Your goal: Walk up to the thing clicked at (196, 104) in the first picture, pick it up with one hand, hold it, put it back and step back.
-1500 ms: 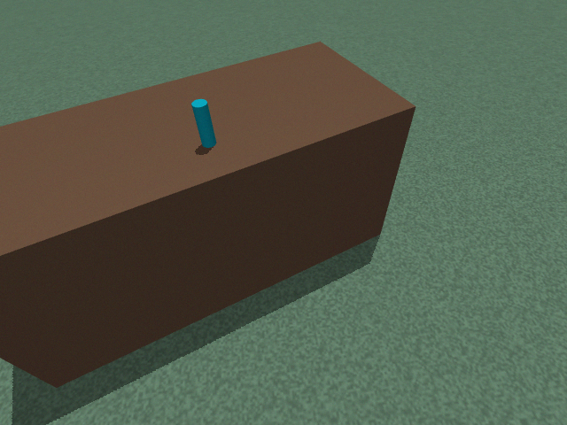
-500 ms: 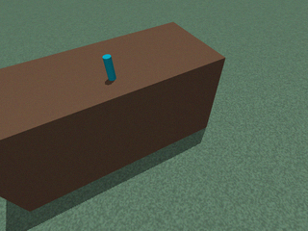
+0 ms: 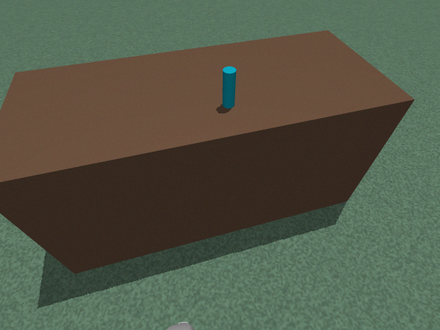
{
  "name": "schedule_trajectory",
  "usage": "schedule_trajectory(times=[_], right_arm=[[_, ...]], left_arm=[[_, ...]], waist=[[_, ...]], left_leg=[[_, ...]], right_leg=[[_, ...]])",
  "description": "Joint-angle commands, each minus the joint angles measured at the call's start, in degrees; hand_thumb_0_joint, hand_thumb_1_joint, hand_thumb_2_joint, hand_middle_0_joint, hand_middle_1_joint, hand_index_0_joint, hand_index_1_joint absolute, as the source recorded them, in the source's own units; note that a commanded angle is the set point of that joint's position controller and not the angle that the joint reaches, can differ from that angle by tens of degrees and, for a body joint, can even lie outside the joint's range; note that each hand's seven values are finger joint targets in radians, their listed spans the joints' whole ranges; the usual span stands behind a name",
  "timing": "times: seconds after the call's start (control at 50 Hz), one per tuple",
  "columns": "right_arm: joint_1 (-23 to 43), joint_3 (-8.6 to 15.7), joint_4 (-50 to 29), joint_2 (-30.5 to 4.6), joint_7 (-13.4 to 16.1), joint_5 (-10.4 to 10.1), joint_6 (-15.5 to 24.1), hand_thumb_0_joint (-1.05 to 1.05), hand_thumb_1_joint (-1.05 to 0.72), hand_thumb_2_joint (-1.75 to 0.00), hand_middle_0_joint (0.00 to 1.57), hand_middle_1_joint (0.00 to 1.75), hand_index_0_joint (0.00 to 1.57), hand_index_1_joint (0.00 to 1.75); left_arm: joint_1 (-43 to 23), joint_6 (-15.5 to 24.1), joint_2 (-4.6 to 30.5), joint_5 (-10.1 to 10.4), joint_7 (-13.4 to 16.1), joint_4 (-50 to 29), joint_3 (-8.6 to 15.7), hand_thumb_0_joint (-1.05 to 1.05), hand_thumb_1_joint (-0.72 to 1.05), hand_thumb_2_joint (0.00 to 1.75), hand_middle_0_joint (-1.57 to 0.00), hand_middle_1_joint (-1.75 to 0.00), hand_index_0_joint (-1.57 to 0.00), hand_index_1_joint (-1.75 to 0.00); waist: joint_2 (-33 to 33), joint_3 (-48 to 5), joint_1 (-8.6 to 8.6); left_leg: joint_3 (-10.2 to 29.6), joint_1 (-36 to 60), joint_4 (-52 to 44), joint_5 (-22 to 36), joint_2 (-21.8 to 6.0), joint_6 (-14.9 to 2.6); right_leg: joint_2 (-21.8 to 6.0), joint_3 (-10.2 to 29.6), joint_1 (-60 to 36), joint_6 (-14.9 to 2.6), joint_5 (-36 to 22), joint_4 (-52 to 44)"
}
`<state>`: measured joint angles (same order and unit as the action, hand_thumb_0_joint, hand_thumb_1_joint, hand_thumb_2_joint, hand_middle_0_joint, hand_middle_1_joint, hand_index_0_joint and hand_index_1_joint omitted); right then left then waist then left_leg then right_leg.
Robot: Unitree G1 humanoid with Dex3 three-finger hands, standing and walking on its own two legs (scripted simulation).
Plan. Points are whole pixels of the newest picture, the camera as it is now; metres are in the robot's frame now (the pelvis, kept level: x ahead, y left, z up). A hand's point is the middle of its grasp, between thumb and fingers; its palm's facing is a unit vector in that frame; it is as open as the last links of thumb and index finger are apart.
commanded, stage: walk up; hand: right
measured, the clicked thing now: (228, 88) +0.81 +0.01 -0.03
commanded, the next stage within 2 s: none
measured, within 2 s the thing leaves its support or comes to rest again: neither
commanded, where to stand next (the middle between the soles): +0.30 +0.08 m, yaw +16 degrees
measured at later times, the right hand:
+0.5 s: hand (332, 260) +0.29 -0.22 -0.12, palm faces -0.29 +0.90 -0.33, open 7.4 cm
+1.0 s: hand (288, 207) +0.43 -0.14 -0.13, palm faces -0.31 +0.86 -0.41, open 7.4 cm
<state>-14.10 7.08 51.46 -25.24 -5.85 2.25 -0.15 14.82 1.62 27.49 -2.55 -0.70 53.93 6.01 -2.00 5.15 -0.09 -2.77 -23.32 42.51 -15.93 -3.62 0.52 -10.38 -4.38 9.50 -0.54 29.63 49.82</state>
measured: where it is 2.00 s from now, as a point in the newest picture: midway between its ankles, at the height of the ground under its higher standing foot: (207, 317)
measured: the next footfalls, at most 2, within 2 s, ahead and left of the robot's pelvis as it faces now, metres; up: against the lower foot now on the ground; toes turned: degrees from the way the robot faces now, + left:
right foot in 0.30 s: +0.23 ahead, -0.09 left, +0.00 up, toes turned +3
left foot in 0.66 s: +0.30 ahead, +0.23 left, +0.00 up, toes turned +16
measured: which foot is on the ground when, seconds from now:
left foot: down 0.00-0.30, up 0.32-0.64, down 0.66-1.00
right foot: up 0.00-0.28, down 0.30-0.66, up 0.68-0.96, down 0.98-1.00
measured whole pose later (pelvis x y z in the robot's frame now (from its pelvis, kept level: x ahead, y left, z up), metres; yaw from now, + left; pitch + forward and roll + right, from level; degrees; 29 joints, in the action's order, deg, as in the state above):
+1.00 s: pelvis +0.25 +0.08 +0.00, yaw +16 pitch -2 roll -1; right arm -12.1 0.7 46.4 -22.8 0.6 0.0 1.9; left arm 13.7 0.2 22.5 -1.0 -0.8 49.5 2.9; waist -0.2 6.6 1.0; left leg 1.1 -23.6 45.5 -19.8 -1.5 0.2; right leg -2.8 -1.8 20.9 -0.4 19.6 42.4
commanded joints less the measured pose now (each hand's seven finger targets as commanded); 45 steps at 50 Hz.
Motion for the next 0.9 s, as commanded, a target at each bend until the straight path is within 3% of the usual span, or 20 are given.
schedule_trajectory(times=[0.0, 0.04, 0.08, 0.2, 0.24, 0.26, 0.28, 0.3, 0.34, 0.4, 0.5, 0.54, 0.6, 0.62, 0.64, 0.66, 0.68, 0.74, 0.84, 0.88], right_arm=[[-6.2, 3.9, -5.1, -19.0, 2.4, -1.9, 1.4, 0.0, -0.9, -0.9, 0.2, 0.3, 0.2, 0.3], [-4.3, 1.9, -6.7, -14.7, 3.3, -1.7, 2.3, 0.0, -0.9, -0.9, 0.2, 0.3, 0.2, 0.3], [-3.7, 1.4, -7.4, -13.7, 3.1, -1.4, 2.7, 0.0, -0.9, -0.9, 0.2, 0.3, 0.2, 0.3], [-3.2, 1.3, -10.9, -13.3, 2.6, -1.1, 3.0, 0.0, -0.9, -0.9, 0.2, 0.3, 0.2, 0.3], [-1.0, 0.3, -12.1, -10.9, 2.5, -1.3, 2.5, 0.0, -0.9, -0.9, 0.2, 0.3, 0.2, 0.3], [-2.5, -0.9, -12.7, -6.8, 2.8, -1.7, 2.5, 0.0, -0.9, -0.9, 0.2, 0.3, 0.2, 0.3], [-3.2, -2.0, -13.8, -3.8, 3.1, -1.8, 2.5, 0.0, -0.9, -0.9, 0.2, 0.3, 0.2, 0.3], [-4.6, -0.6, -12.3, -8.8, 3.8, -1.2, 1.8, 0.0, -0.9, -0.9, 0.2, 0.3, 0.2, 0.3], [-5.3, 0.3, -9.9, -12.0, 3.6, -1.4, 2.2, 0.0, -0.9, -0.9, 0.2, 0.3, 0.2, 0.3], [-7.4, 0.4, -7.6, -10.7, 2.7, -1.2, 2.5, 0.0, -0.9, -0.9, 0.2, 0.3, 0.2, 0.3], [-1.5, -0.2, -10.1, -7.7, 1.3, -1.5, 2.7, 0.0, -0.9, -0.9, 0.2, 0.3, 0.2, 0.3], [-0.4, -0.2, -9.7, -6.9, 1.8, -1.6, 3.2, 0.0, -0.9, -0.9, 0.2, 0.3, 0.2, 0.3], [-7.0, 0.5, -6.4, -8.3, 3.5, -1.8, 4.0, 0.0, -0.9, -0.9, 0.2, 0.3, 0.2, 0.3], [-10.5, 1.4, -6.0, -11.2, 4.2, -1.5, 4.4, 0.0, -0.9, -0.9, 0.2, 0.3, 0.2, 0.3], [-13.0, 2.6, -7.1, -17.0, 5.0, -1.0, 4.8, 0.0, -0.9, -0.9, 0.2, 0.3, 0.2, 0.3], [-11.9, 3.4, -8.6, -20.5, 5.2, -2.8, 4.6, 0.0, -0.9, -0.9, 0.2, 0.3, 0.2, 0.3], [-9.3, 3.5, -8.6, -18.8, 5.4, -3.5, 4.3, 0.0, -0.9, -0.9, 0.2, 0.3, 0.2, 0.3], [-4.2, 0.8, -9.3, -14.1, 6.5, -2.9, 4.7, 0.0, -0.9, -0.9, 0.2, 0.3, 0.2, 0.3], [-1.3, -1.0, -9.5, -12.3, 7.3, -1.9, 4.8, 0.0, -0.9, -0.9, 0.2, 0.3, 0.2, 0.3], [0.3, -1.1, -9.7, -12.7, 7.3, -2.2, 4.2, 0.0, -0.9, -0.9, 0.2, 0.3, 0.2, 0.3]], left_arm=[[-3.6, 2.7, 10.5, 1.9, 0.2, -8.4, 0.0, 0.0, 0.9, 0.9, -0.2, -0.3, -0.2, -0.3], [0.9, 2.8, 10.5, 2.3, 0.0, -5.3, 0.4, 0.0, 0.9, 0.9, -0.2, -0.3, -0.2, -0.3], [2.9, 2.2, 9.4, 2.2, -0.8, -4.8, 0.7, 0.0, 0.9, 0.9, -0.2, -0.3, -0.2, -0.3], [3.6, 3.3, 8.2, 1.3, -1.1, -7.4, 1.6, 0.0, 0.9, 0.9, -0.2, -0.3, -0.2, -0.3], [11.0, 4.2, 8.3, 1.0, -0.4, -5.8, 2.5, 0.0, 0.9, 0.9, -0.2, -0.3, -0.2, -0.3], [14.3, 4.7, 11.0, 0.5, 0.3, -5.5, 3.6, 0.0, 0.9, 0.9, -0.2, -0.3, -0.2, -0.3], [15.6, 5.4, 16.0, -0.3, 0.7, -7.2, 4.6, 0.0, 0.9, 0.9, -0.2, -0.3, -0.2, -0.3], [9.5, 5.2, 16.7, 0.5, 0.8, -9.3, 4.2, 0.0, 0.9, 0.9, -0.2, -0.3, -0.2, -0.3], [4.2, 5.4, 14.1, 1.2, 0.6, -11.0, 3.0, 0.0, 0.9, 0.9, -0.2, -0.3, -0.2, -0.3], [4.8, 5.6, 11.4, 1.2, 0.2, -10.3, 2.2, 0.0, 0.9, 0.9, -0.2, -0.3, -0.2, -0.3], [5.9, 5.4, 12.4, 1.0, -0.3, -11.4, 2.7, 0.0, 0.9, 0.9, -0.2, -0.3, -0.2, -0.3], [6.1, 4.5, 11.9, 1.0, -0.3, -11.7, 1.9, 0.0, 0.9, 0.9, -0.2, -0.3, -0.2, -0.3], [5.2, 2.9, 8.9, 1.7, 0.0, -12.2, 0.1, 0.0, 0.9, 0.9, -0.2, -0.3, -0.2, -0.3], [7.1, 2.6, 6.2, 2.0, 0.2, -12.4, -0.9, 0.0, 0.9, 0.9, -0.2, -0.3, -0.2, -0.3], [8.3, 2.3, 2.0, 2.1, 0.1, -13.9, -2.1, 0.0, 0.9, 0.9, -0.2, -0.3, -0.2, -0.3], [9.4, 1.0, 7.6, 2.4, 1.0, -12.4, -0.8, 0.0, 0.9, 0.9, -0.2, -0.3, -0.2, -0.3], [7.5, 0.3, 10.2, 2.2, 1.2, -11.1, -0.4, 0.0, 0.9, 0.9, -0.2, -0.3, -0.2, -0.3], [9.9, -0.1, 8.4, 2.6, 1.1, -8.4, -0.3, 0.0, 0.9, 0.9, -0.2, -0.3, -0.2, -0.3], [7.7, -0.8, 5.5, 2.1, 0.8, -7.2, -0.3, 0.0, 0.9, 0.9, -0.2, -0.3, -0.2, -0.3], [7.2, -0.9, 5.3, 2.3, 1.0, -6.5, -0.2, 0.0, 0.9, 0.9, -0.2, -0.3, -0.2, -0.3]], waist=[[9.1, -2.2, -2.97], [9.3, -2.6, -0.16], [10.0, -2.4, 0.37], [10.3, -2.0, 0.5], [5.4, -5.4, 5.1], [-4.4, -6.2, 7.21], [-14.4, -4.7, 7.7], [-5.6, -2.8, 4.59], [-1.4, 3.5, 1.93], [-5.8, 1.7, 1.45], [-8.8, -0.8, 3.0], [-8.1, -2.4, 3.04], [-0.5, -6.6, -1.38], [6.3, -9.1, -3.14], [19.3, -11.0, -3.23], [13.8, -13.1, -3.16], [7.6, -9.6, -2.47], [9.0, -4.7, 0.87], [11.4, -7.0, 1.15], [12.5, -9.3, 1.33]], left_leg=[[38.1, 18.1, -30.0, -21.7, -16.2, -16.74], [27.0, 12.8, -24.9, -7.4, -11.1, -14.05], [21.6, 6.9, -26.1, -7.0, -8.8, -13.85], [18.1, 0.2, -22.8, -6.7, -7.7, -13.44], [13.8, -5.0, -11.2, -4.5, -4.1, -10.4], [10.0, -12.2, 0.9, -7.2, 0.9, -7.35], [7.0, -22.2, 17.8, -15.5, 10.6, -4.06], [11.3, -20.7, 23.7, -15.7, 6.1, -2.7], [12.1, -18.8, 22.9, -8.9, 1.0, -1.79], [9.5, -12.0, 16.6, -4.5, 0.2, -0.68], [2.8, -5.0, 0.3, -1.5, 0.1, -0.59], [-0.3, 0.9, -3.9, 1.5, 2.2, -0.74], [-2.8, 16.2, -10.2, 11.1, 5.5, -2.51], [2.8, 22.8, -12.1, 11.3, 2.7, -4.55], [26.5, 27.5, -15.7, 16.2, -12.8, -9.96], [40.1, 23.5, -21.7, 11.1, -21.1, -17.77], [36.7, 19.7, -21.3, 9.5, -19.6, -18.14], [20.0, 11.8, -16.6, 23.3, -12.5, -13.08], [13.5, 4.5, -12.3, 38.2, -10.6, -13.1], [13.2, 3.8, -9.5, 37.5, -10.4, -12.97]], right_leg=[[3.3, 7.0, 30.1, -2.67, -0.4, 21.2], [1.8, 6.7, 23.2, -2.1, -3.9, 13.2], [3.6, 4.0, 16.2, -1.34, -3.7, 4.8], [7.4, 1.0, 6.1, -0.92, -11.9, -10.1], [10.0, -0.8, -7.3, -1.24, -17.1, -17.1], [5.9, 7.5, -13.9, -2.44, -9.1, -24.1], [-10.5, 34.6, -14.8, -7.81, 8.1, -36.3], [-19.0, 44.6, -7.0, -12.86, 20.0, -41.3], [-15.0, 34.1, 0.0, -15.1, 12.2, -39.8], [-8.2, 17.0, 1.7, -12.01, -5.3, -37.0], [-5.4, 5.2, 0.3, -11.53, -17.6, -31.7], [-4.9, 2.2, 1.9, -10.52, -29.2, -25.9], [-1.8, -3.1, 8.0, -6.61, -33.1, -10.4], [1.0, -4.3, 12.7, -4.37, -26.7, 0.7], [6.6, -2.6, 23.9, -1.34, -1.9, 13.8], [6.9, 3.2, 24.5, -2.11, 5.4, 17.5], [5.0, 6.7, 24.8, -2.24, 3.7, 20.9], [2.3, 7.2, 21.5, -2.41, -1.9, 14.0], [4.7, 3.6, 10.7, -1.25, -6.4, 1.4], [6.6, 2.1, 7.0, -1.42, -8.8, -2.5]])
